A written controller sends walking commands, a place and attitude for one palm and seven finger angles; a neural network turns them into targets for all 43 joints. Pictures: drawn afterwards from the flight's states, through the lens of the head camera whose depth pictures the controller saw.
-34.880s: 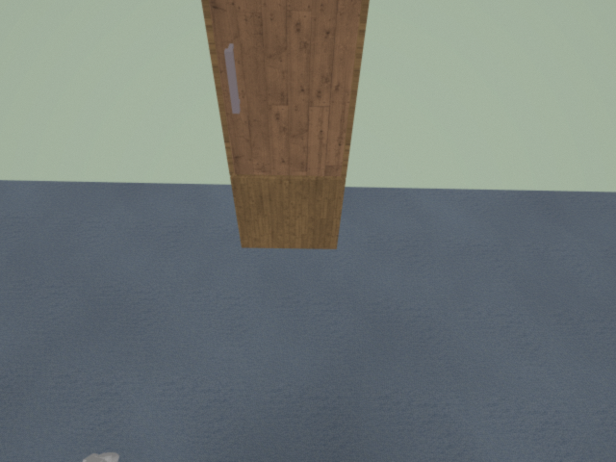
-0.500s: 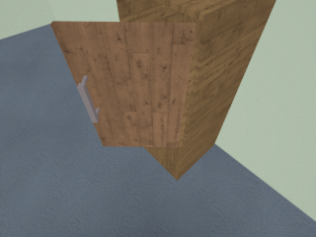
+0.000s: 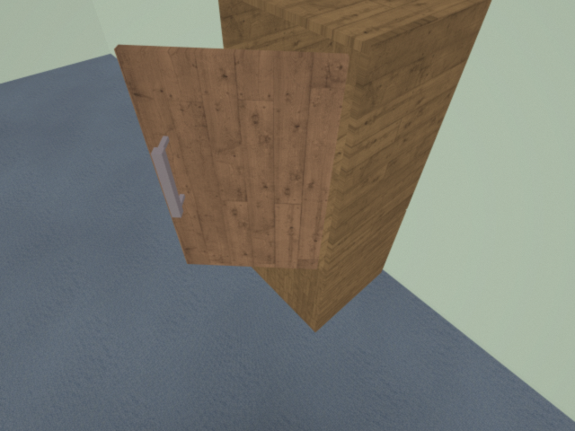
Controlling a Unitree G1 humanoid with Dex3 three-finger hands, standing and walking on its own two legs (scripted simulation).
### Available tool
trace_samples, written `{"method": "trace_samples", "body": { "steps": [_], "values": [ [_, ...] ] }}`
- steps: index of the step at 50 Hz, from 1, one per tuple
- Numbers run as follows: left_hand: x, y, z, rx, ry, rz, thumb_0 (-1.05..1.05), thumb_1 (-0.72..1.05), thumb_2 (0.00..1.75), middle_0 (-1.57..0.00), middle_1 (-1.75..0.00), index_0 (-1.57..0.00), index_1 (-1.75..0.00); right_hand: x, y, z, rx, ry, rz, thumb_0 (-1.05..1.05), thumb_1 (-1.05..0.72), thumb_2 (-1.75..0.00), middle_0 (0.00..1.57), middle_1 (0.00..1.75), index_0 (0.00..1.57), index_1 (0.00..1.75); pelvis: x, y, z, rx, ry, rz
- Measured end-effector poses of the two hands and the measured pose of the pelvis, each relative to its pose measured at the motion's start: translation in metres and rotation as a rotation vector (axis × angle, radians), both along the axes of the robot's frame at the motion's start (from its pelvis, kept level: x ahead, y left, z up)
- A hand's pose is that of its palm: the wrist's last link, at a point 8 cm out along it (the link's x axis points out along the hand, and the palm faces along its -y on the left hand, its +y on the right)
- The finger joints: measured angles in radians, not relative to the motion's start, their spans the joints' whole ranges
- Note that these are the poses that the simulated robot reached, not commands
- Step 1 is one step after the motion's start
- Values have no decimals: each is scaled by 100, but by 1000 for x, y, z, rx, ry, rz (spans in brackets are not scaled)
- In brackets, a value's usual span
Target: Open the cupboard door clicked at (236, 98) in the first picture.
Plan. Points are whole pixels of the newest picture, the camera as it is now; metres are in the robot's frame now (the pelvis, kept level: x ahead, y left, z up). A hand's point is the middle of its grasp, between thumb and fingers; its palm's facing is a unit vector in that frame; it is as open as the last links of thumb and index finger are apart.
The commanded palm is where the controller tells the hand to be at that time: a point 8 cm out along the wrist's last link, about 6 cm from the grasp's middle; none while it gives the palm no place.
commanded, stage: come to a stop and stand still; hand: left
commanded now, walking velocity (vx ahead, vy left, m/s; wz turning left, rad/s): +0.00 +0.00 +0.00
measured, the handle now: (171, 178) +0.56 +0.28 +0.00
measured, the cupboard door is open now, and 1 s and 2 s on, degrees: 46 46 46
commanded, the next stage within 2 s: look again from close up in 0.14 s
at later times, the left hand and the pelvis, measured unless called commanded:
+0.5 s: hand out of the picture -0.01 +0.18 -0.17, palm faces +0.03 -0.97 -0.22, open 7.3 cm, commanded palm none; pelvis -0.01 +0.01 +0.00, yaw +1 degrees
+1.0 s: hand out of the picture +0.13 +0.21 -0.08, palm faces +0.27 -0.95 -0.18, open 7.3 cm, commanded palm +0.10 +0.25 -0.07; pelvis +0.00 +0.02 -0.01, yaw +2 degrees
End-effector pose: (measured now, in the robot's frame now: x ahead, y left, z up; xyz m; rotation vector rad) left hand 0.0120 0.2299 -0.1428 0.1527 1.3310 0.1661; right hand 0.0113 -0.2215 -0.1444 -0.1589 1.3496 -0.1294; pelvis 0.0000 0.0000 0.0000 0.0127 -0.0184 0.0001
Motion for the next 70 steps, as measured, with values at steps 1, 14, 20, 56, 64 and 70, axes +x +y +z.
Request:
{"method": "trace_samples", "body": {
  "steps": [1, 14, 20, 56, 64, 70],
  "values": [
    [-6, -1, 0, -2, 11, 3, 1, 91, 90, -20, -30, -20, -30, -5, 0, 0, 3, 10, 0, 1, -92, -90, 20, 30, 20, 30, -1, 0, 0, 0, 0, 0],
    [-48, -14, -3, -12, 92, 22, 1, 90, 90, -20, -30, -20, -30, -49, 6, -4, 28, 109, -24, 1, -91, -90, 20, 30, 20, 30, -10, -3, -1, -13, 2, 5],
    [-41, -8, -3, -8, 73, 3, 1, 90, 90, -20, -30, -20, -30, -48, 17, -13, 48, 50, -44, 1, -91, -90, 20, 30, 19, 30, -11, 7, -6, -17, 4, 12],
    [164, 13, 137, -54, -1261, -24, 2, 81, 84, -21, -38, -21, -38, 142, -29, 46, -117, -742, 123, 1, -91, -90, 20, 30, 20, 30, -9, 11, -37, 5, 151, 23],
    [126, 10, 81, -155, -1249, -105, 1, 61, 77, -22, -49, -23, -49, 223, -22, 58, -131, -963, 243, 1, -91, -90, 20, 30, 19, 30, -16, 2, -85, 0, 239, 25],
    [108, 32, 89, -24, -1260, -57, 2, 47, 71, -23, -57, -23, -58, 218, 11, 25, -57, -880, 287, 1, -91, -90, 20, 30, 19, 30, -18, -2, -94, -44, 254, 55]
  ]
}}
